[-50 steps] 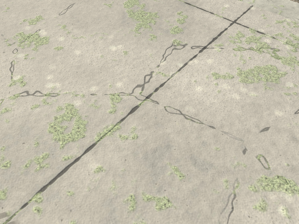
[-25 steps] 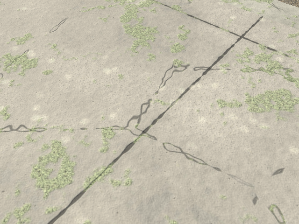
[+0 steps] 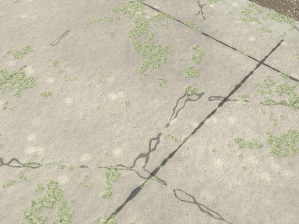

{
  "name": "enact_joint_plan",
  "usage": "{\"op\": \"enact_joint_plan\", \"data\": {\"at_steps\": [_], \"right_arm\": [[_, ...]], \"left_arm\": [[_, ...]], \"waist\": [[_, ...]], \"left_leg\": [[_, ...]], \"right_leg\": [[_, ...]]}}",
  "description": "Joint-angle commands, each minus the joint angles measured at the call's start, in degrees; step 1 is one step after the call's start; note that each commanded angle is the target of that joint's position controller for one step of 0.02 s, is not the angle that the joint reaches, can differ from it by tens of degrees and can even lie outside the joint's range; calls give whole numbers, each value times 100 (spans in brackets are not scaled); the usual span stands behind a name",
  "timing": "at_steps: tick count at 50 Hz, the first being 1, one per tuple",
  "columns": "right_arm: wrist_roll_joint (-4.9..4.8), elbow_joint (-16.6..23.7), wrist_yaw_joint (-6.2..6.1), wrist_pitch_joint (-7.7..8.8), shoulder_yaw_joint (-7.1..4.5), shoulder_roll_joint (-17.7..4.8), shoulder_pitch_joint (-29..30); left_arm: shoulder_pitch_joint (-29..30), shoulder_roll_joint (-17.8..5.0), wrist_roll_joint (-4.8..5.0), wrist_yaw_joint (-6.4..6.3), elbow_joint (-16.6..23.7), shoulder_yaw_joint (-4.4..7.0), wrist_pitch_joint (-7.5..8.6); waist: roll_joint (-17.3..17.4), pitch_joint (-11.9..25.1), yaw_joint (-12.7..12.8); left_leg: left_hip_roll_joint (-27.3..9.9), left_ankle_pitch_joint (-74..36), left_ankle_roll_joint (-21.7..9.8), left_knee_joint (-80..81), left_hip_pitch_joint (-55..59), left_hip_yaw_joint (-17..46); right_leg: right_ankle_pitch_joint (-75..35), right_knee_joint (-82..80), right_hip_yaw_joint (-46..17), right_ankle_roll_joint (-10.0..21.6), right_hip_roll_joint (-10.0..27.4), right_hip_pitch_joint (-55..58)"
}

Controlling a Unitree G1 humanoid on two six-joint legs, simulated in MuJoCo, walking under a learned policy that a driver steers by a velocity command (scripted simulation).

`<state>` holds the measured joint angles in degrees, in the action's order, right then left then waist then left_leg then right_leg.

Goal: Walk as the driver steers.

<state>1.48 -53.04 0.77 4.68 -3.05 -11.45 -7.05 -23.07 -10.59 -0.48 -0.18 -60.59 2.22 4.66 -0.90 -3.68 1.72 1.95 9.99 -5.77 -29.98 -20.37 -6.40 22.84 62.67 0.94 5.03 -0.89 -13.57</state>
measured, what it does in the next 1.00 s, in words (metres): walks ahead: right foot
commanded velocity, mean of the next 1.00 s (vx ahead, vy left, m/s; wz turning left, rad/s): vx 0.49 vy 0.00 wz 0.19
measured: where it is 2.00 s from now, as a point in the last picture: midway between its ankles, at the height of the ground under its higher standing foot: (151, 182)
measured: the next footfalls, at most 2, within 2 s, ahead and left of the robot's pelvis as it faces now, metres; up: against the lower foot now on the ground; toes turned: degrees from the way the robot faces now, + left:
right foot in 0.48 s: +0.42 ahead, -0.10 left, +0.00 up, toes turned -4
left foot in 1.02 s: +0.66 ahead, +0.11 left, +0.00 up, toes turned +20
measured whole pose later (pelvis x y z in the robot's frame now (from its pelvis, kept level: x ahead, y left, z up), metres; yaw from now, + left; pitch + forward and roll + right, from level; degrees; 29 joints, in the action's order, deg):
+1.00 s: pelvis +0.52 -0.01 +0.00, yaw +14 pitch +0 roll -1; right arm 2.4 -49.8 2.3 1.9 -2.4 -10.3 -2.2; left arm -25.1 -9.5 -1.3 -2.0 -60.3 2.0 5.4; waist 0.7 -4.0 2.5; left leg -0.4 6.5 -7.9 -34.5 -29.0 -7.4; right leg 23.9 18.5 17.9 1.0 0.0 6.3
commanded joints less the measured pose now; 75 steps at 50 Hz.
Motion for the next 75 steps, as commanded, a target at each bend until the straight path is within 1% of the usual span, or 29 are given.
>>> {"op": "enact_joint_plan", "data": {"at_steps": [1,3,7,13,18,21,23,24,25,26,27,28,30,36,41,45,48,50,51,52,53,54,55,56,57,58,62,66,75], "right_arm": [[-77,-117,-9,51,-77,-369,-768],[-83,-286,-51,127,-21,-256,-1044],[-99,-460,-79,185,-44,-517,-1552],[-92,-601,-96,169,26,-475,-2184],[-21,-770,-165,137,27,-524,-2558],[12,-782,-210,120,-8,-636,-2349],[-20,-772,-194,85,-19,-685,-2179],[-90,-633,-166,95,35,-557,-2109],[-343,-484,-111,80,157,56,-2702],[-197,-572,-140,42,-10,-503,-2537],[-142,-427,-130,19,-51,-531,-2037],[-119,-375,-105,25,-29,-405,-1780],[8,-406,-44,-113,-45,-230,-1801],[7,-53,91,-361,-82,-133,-1013],[-12,338,170,-334,-8,-74,23],[23,634,208,-320,38,-87,650],[96,571,156,-276,14,-106,363],[151,137,72,-151,-59,-234,-742],[239,-123,23,-51,-117,-385,-1446],[341,-248,-50,25,-240,-977,-2108],[91,-233,-79,-13,-317,-1316,-2007],[-109,-86,-98,-83,-309,-1246,-1754],[-119,-51,-109,-74,-194,-908,-1155],[-105,-27,-124,-71,-77,-520,-810],[-122,-14,-175,-62,-19,-354,-630],[-114,9,-222,-68,-7,-347,-557],[-60,122,-261,8,-43,-612,-563],[-49,138,-336,-105,-26,-573,-645],[31,212,-313,-399,-217,-1020,-837]], "left_arm": [[58,-405,-111,54,383,121,11],[-84,-234,-171,125,345,105,-122],[692,-292,-172,184,629,120,-243],[2036,-250,-81,203,1080,38,-226],[2678,-309,-72,186,1340,10,-163],[2360,-410,-68,147,1316,63,-83],[938,-597,-103,55,850,192,8],[-90,-959,-243,-13,609,316,68],[-597,-1577,-362,-19,589,469,61],[-210,-1386,-137,40,643,447,-28],[473,-1047,-57,58,735,342,-35],[859,-676,-51,85,793,246,11],[953,-354,-39,30,689,145,91],[269,-543,-38,-38,481,165,252],[-89,-544,-40,-98,397,120,248],[-497,-673,-59,-177,252,140,186],[-589,-707,-87,-220,131,129,98],[-545,-754,-94,-208,66,115,40],[-423,-727,-3,-178,79,85,17],[-401,-420,127,-149,301,-8,14],[-1305,-103,432,-126,267,-62,-47],[-575,-637,274,-170,301,102,-116],[-138,-451,187,-160,446,78,-110],[-59,-366,74,-163,387,85,-136],[-64,-369,-56,-144,354,130,-226],[-299,-267,-141,-111,287,138,-334],[-337,-160,-92,-63,377,204,-538],[386,-241,-149,-24,749,214,-659],[996,-362,-109,106,1387,228,-711]], "waist": [[297,181,-139],[408,191,11],[390,-50,-21],[437,-224,-348],[492,-322,-501],[532,-164,-236],[400,552,354],[112,1193,716],[-1116,2007,514],[-467,1926,419],[-219,978,134],[-33,451,15],[-239,81,-267],[-256,-59,-314],[-260,-246,-129],[-261,-324,42],[-382,-222,-141],[-496,303,-537],[-342,647,-927],[368,1469,-1078],[1256,2652,-599],[131,2314,-712],[412,1405,-540],[163,667,-322],[237,372,-158],[316,331,-21],[486,574,175],[807,414,32],[712,440,-245]], "left_leg": [[-1660,-155,-658,1975,1409,2161],[-1449,-728,-572,2105,1115,1707],[-1311,-1151,-580,2339,1209,1286],[-1171,-1954,-449,2342,1723,929],[-1414,-2602,-552,2043,2590,877],[-1507,-4048,-457,1392,2812,740],[-1263,-4770,-285,-229,2466,572],[-1026,-3266,-193,-1670,1313,489],[-19,624,87,-3977,-774,89],[32,1780,-16,-4596,-1249,869],[-307,1270,-48,-4546,-1441,983],[-525,866,-39,-4221,-1310,968],[-738,564,32,-3764,-895,933],[-841,-369,170,-3333,-1675,743],[-717,-1106,221,-1799,-1804,356],[-562,-892,34,-939,-1717,-63],[-113,-193,-231,-563,-996,-282],[220,-196,-446,-85,213,-184],[8,-1269,-569,633,1377,35],[-1525,-3892,-904,191,3013,1300],[-3150,-6309,-1954,170,4383,3222],[-2721,-6061,-1672,398,3492,2359],[-2501,-5201,-1378,756,2700,1770],[-2187,-4469,-961,1122,1837,1340],[-1948,-4055,-700,1321,1324,988],[-1828,-3991,-583,1408,908,677],[-1737,-3945,-641,1432,742,106],[-1695,-2666,-607,1454,879,-185],[-2381,-1349,-574,865,1233,-36]], "right_leg": [[-668,511,-312,30,547,-1822],[-788,261,-216,-87,591,-1508],[-1397,-308,-25,-271,727,-2180],[-2270,-1928,257,-376,606,-2434],[-2057,-2725,372,-165,414,-2436],[-1433,-3105,483,108,146,-1702],[-1553,-3631,580,347,-170,106],[-1325,-3693,-300,597,662,1694],[-835,-4122,-3010,1303,2518,3364],[-568,-4693,-3741,1303,2587,2875],[-278,-4860,-2746,1053,2363,1950],[-534,-5166,-2044,824,2102,1148],[-1163,-5426,-1024,391,1626,364],[-2410,-5563,160,221,1434,555],[-3213,-5491,790,132,1338,920],[-3977,-5259,1092,156,1563,1659],[-6349,-4424,1260,190,1614,1904],[-6961,-3112,1178,197,1531,1821],[-5970,-2066,1229,76,1348,1243],[-2699,-238,1231,-85,887,1],[1555,1660,526,-282,-85,-1311],[992,1553,-333,-270,111,-1329],[712,1224,-319,-255,305,-1597],[416,746,-244,-270,465,-1481],[151,419,-236,-290,541,-1279],[-53,408,-120,-332,482,-926],[-551,274,33,-441,347,-991],[-930,-783,150,-496,498,-1361],[62,-2192,503,-225,375,-917]]}}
